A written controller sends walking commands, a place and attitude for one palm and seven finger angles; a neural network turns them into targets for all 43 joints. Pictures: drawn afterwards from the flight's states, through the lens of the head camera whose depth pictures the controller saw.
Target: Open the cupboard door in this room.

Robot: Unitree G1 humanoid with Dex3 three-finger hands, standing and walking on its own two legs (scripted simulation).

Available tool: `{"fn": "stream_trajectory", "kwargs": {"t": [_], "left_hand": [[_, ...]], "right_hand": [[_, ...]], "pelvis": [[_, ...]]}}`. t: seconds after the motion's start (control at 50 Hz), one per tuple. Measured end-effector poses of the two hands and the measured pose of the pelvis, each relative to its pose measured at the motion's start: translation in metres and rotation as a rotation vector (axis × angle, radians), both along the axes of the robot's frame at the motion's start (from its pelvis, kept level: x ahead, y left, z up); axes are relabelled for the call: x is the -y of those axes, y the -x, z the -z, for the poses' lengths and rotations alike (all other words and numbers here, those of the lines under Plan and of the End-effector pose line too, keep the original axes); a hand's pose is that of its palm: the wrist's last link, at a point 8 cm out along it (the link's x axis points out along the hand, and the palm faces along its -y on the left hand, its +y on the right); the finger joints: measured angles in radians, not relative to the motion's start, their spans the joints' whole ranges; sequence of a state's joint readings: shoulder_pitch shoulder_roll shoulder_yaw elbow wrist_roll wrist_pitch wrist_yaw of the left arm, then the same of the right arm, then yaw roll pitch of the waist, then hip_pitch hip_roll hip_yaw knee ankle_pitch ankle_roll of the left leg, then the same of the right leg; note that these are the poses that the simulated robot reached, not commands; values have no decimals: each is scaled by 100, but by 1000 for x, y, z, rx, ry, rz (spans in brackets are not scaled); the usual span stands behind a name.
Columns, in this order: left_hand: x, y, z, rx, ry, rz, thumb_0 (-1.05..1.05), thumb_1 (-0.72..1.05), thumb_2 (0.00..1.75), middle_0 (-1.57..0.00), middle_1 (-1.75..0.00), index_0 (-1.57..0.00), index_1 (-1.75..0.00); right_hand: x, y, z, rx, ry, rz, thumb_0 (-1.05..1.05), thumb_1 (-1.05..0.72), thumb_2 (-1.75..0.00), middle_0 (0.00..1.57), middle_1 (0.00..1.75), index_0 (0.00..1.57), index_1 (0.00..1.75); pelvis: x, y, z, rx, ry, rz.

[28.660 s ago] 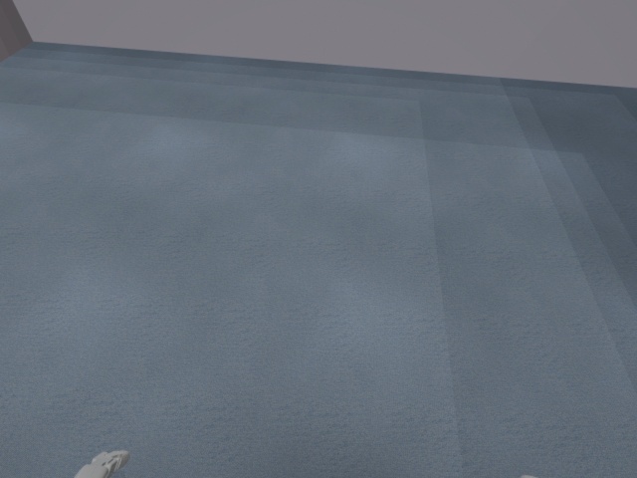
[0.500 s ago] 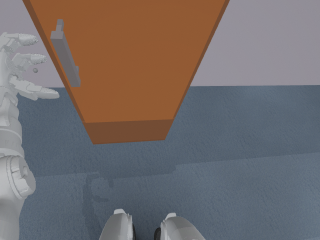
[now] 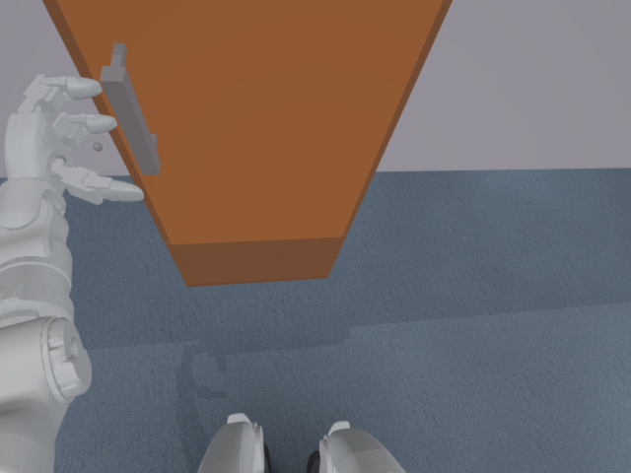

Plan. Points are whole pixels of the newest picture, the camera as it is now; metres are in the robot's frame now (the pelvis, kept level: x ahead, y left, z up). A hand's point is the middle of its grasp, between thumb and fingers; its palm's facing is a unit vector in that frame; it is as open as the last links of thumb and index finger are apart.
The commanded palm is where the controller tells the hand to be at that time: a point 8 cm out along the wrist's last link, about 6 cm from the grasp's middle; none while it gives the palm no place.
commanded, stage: slide the fingers in behind the handle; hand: left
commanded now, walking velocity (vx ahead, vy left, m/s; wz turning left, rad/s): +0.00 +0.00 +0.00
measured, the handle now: (136, 115) +0.54 +0.19 +0.07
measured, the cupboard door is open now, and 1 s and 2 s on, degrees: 0 0 0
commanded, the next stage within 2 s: close the thumb around the handle in 1.18 s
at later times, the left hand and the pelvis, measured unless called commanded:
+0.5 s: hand (104, 146) +0.50 +0.23 +0.06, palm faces +0.13 -0.99 +0.01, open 14.1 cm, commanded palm +0.48 +0.23 +0.07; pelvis +0.00 -0.01 -0.01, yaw +2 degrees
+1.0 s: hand (144, 145) +0.50 +0.18 +0.06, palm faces +0.10 -0.99 -0.04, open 13.6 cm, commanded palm +0.47 +0.22 +0.07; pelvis -0.01 -0.01 -0.01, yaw +0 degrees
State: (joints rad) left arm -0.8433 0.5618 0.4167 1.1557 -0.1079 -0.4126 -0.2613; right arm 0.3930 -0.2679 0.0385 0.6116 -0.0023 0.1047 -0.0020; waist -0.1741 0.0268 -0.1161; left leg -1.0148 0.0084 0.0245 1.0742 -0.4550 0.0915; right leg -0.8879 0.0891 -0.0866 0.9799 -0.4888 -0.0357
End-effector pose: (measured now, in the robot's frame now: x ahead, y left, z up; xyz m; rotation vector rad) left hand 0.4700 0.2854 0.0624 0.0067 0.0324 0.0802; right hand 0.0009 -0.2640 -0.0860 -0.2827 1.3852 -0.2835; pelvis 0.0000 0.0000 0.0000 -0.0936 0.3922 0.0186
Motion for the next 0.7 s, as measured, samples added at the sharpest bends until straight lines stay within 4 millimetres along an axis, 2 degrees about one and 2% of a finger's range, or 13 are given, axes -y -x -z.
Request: {"fn": "stream_trajectory", "kwargs": {"t": [0.6,0.7], "left_hand": [[10,3,0,6,7,-50,-2,-50,30,-30,-120,-25,-126],[21,7,0,1,-23,-10,-2,-50,30,-30,-120,-20,-124]], "right_hand": [[7,-2,8,-33,-14,-61,0,-90,-89,20,30,20,30],[5,-3,10,-33,-30,-70,0,-90,-89,20,30,20,30]], "pelvis": [[6,6,6,-12,7,-47],[5,6,5,-8,9,-53]]}}
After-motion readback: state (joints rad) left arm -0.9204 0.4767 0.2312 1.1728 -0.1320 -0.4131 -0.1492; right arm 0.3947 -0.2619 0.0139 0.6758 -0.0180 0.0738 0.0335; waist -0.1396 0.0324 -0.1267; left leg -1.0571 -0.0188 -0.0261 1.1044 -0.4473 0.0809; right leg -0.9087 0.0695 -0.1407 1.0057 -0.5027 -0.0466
